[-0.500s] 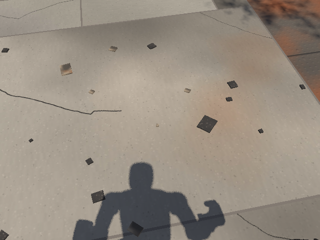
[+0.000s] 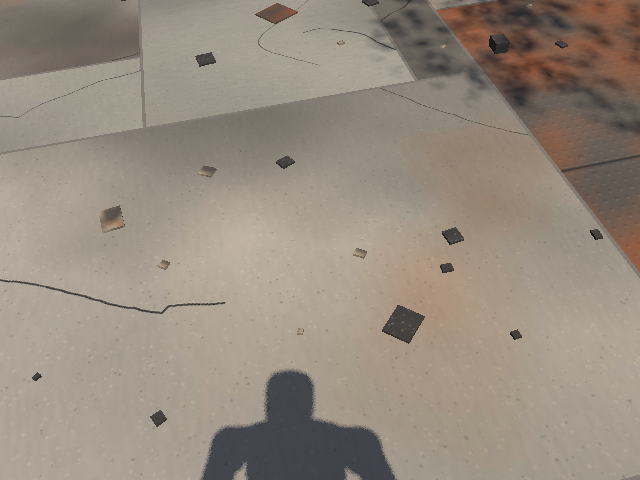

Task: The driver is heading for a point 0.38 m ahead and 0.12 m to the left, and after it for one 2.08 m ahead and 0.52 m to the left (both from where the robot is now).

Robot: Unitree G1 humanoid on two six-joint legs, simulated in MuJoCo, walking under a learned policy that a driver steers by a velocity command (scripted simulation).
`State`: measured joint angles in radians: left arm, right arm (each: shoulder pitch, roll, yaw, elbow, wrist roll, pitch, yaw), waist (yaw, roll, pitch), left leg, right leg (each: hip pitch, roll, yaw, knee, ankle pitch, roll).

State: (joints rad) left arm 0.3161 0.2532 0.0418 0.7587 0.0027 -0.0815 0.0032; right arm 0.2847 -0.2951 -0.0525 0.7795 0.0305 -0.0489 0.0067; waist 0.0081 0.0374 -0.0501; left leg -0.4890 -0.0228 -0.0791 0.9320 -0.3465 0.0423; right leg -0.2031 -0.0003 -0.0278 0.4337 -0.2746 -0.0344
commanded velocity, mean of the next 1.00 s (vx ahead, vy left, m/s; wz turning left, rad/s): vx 0.26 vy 0.00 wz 0.40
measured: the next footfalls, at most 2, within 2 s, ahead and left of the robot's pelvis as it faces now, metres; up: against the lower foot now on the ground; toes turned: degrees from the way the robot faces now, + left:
left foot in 0.36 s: +0.33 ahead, +0.16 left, +0.00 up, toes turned +14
right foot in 0.82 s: +0.52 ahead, +0.02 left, +0.00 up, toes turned +29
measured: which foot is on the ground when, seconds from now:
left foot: up 0.00-0.34, down 0.36-0.82, up 0.84-1.00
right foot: down 0.00-0.34, up 0.36-0.80, down 0.82-1.00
